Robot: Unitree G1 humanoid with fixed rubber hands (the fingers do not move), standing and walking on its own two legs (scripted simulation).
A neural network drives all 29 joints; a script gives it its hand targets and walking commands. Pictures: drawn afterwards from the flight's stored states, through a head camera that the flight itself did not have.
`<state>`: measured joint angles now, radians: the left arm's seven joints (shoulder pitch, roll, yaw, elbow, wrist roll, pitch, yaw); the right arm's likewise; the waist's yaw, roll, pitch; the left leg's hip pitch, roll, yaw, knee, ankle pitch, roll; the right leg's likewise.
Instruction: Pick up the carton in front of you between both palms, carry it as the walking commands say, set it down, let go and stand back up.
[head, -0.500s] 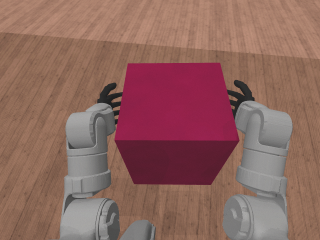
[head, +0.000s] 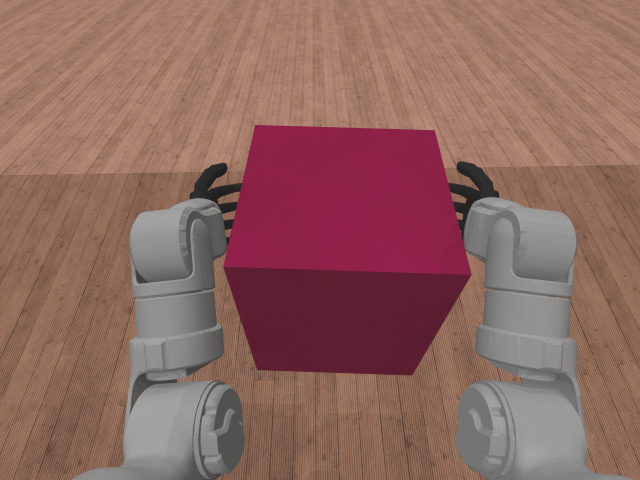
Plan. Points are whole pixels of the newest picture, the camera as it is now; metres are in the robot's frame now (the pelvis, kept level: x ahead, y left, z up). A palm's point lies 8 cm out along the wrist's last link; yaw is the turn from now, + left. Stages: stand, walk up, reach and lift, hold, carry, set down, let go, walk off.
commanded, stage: carry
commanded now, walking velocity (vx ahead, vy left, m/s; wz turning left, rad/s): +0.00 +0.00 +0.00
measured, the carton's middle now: (339, 259) +0.37 -0.01 +0.11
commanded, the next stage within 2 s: none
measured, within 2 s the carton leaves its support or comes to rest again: neither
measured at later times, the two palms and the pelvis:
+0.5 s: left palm (222, 243) +0.38 +0.14 +0.13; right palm (463, 238) +0.38 -0.16 +0.13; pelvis +0.04 -0.01 +0.00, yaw +0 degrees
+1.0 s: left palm (224, 250) +0.37 +0.13 +0.13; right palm (470, 244) +0.37 -0.17 +0.14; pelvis +0.04 -0.01 +0.00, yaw +0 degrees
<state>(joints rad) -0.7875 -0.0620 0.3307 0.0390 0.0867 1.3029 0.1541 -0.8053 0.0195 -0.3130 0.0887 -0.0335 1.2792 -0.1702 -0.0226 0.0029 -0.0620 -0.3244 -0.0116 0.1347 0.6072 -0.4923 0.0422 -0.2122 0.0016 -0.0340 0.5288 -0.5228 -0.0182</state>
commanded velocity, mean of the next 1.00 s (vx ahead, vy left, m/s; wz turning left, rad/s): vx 0.00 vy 0.00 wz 0.00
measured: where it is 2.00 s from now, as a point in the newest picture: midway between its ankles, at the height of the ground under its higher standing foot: outside the picture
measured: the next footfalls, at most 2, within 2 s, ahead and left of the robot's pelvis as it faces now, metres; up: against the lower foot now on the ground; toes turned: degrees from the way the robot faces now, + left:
none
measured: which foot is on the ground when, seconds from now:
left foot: down 0.00-1.00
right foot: down 0.00-1.00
